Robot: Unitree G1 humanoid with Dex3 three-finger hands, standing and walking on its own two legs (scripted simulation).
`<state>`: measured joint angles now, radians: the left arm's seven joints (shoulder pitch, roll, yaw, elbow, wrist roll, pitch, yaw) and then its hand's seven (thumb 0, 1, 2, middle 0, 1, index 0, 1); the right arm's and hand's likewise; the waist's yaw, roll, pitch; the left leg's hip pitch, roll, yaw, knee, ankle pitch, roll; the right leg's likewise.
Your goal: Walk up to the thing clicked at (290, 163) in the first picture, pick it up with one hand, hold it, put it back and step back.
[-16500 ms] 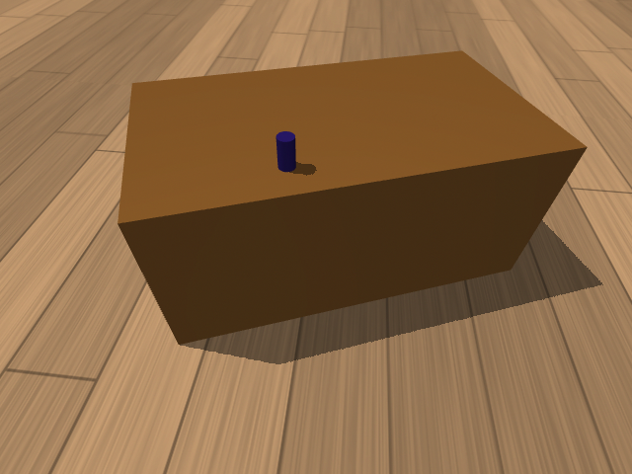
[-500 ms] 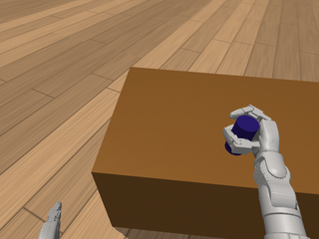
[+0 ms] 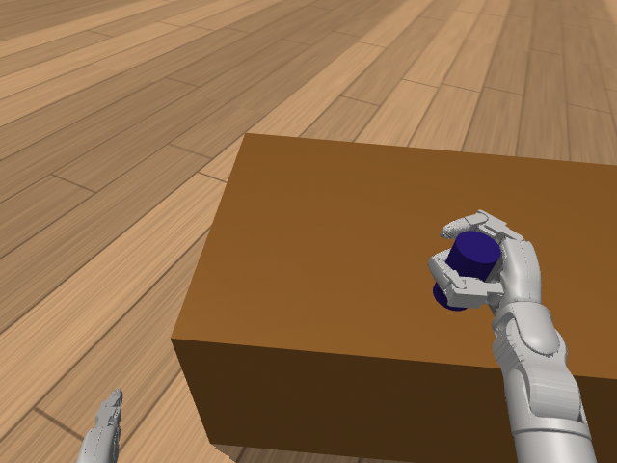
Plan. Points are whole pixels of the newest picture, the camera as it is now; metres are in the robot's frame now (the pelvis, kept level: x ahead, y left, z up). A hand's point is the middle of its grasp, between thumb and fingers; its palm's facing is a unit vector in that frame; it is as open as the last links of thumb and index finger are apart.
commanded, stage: hold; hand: right
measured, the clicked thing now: (464, 272) +0.33 -0.17 +0.13
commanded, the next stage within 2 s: none
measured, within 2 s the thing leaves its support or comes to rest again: neither
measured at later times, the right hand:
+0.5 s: hand (460, 267) +0.33 -0.16 +0.15, palm faces +0.10 +1.00 -0.01, open 6.9 cm
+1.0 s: hand (461, 272) +0.32 -0.16 +0.14, palm faces +0.09 +1.00 -0.01, open 6.9 cm
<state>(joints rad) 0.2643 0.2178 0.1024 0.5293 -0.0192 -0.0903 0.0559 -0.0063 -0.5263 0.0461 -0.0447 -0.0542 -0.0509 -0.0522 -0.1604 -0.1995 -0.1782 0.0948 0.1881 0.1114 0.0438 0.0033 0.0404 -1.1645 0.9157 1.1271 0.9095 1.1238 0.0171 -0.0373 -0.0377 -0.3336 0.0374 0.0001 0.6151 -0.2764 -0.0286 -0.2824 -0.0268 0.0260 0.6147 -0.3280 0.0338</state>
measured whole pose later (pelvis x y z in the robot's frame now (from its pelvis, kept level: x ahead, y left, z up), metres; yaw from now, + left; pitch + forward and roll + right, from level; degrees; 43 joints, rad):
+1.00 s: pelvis +0.00 +0.00 +0.01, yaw +0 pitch -2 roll +0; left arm 0.23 0.22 0.11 0.64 -0.01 -0.14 0.06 -0.01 -0.53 0.05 -0.05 -0.05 -0.06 -0.05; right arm -0.12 -0.19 -0.18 0.08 0.19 0.09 0.05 0.00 0.04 -1.16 0.91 1.13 0.91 1.13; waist 0.02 -0.04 -0.02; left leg -0.28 0.04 0.01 0.56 -0.25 -0.02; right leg -0.23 -0.03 0.03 0.56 -0.30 0.04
